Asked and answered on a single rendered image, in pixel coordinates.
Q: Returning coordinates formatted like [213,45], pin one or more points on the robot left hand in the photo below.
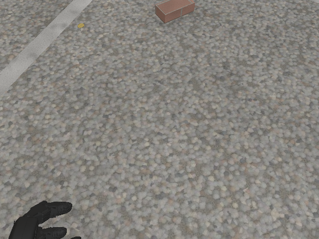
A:
[27,226]

